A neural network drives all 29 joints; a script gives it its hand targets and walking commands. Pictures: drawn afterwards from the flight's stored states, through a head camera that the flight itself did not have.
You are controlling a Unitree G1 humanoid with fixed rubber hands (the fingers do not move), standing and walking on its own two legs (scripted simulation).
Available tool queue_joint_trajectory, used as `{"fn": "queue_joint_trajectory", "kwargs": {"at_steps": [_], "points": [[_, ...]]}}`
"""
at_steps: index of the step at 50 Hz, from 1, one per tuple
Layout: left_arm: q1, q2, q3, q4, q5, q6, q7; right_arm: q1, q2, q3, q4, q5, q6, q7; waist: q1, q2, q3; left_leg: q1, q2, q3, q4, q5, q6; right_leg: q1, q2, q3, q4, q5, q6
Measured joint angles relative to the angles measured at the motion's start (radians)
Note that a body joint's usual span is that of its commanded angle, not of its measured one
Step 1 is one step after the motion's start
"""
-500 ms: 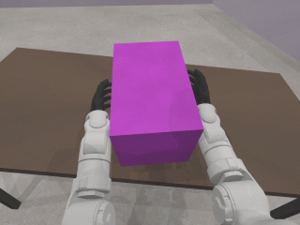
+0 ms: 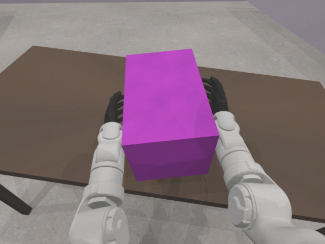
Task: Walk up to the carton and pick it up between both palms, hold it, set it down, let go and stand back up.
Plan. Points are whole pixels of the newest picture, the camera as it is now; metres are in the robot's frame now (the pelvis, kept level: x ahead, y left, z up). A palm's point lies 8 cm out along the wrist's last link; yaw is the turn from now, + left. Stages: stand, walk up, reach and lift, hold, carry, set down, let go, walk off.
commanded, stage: set down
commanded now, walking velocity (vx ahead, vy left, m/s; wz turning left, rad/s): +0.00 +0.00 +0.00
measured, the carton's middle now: (165, 112) +0.41 +0.05 +0.11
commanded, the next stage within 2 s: none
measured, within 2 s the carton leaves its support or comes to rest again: neither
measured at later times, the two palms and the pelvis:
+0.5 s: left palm (117, 127) +0.38 +0.17 +0.06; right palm (215, 108) +0.44 -0.09 +0.11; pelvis +0.01 -0.01 +0.00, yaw +0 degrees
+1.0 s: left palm (120, 130) +0.39 +0.17 +0.03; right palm (211, 111) +0.47 -0.09 +0.07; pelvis +0.02 -0.01 +0.00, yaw -1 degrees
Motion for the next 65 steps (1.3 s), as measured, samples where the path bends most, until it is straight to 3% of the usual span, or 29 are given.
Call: {"fn": "queue_joint_trajectory", "kwargs": {"at_steps": [16,27,45,65], "points": [[-0.022,-0.022,0.067,0.068,0.006,-0.083,0.016,-0.05,-0.008,-0.063,0.062,-0.071,-0.033,0.038,0.023,0.013,-0.015,-0.054,0.011,0.005,-0.023,0.015,-0.012,-0.068,0.011,0.003,0.0,0.006,-0.011],[-0.013,-0.027,0.085,0.095,0.004,-0.145,0.027,-0.064,-0.006,-0.083,0.075,-0.127,-0.059,0.051,0.017,0.029,-0.044,-0.129,0.009,-0.001,-0.018,0.016,-0.011,-0.138,0.008,-0.003,0.001,0.007,-0.01],[-0.03,-0.036,0.099,0.147,0.004,-0.198,0.056,-0.093,-0.03,-0.116,0.146,-0.151,-0.11,0.073,0.041,0.039,-0.092,-0.244,0.014,0.021,0.01,0.004,-0.007,-0.251,0.013,0.018,0.006,0.015,-0.006],[-0.05,-0.034,0.142,0.217,0.0,-0.29,0.072,-0.17,-0.049,-0.145,0.235,-0.202,-0.154,0.084,0.043,0.033,-0.119,-0.375,0.018,0.018,0.026,0.016,-0.017,-0.392,0.016,0.012,0.045,0.015,-0.016]]}}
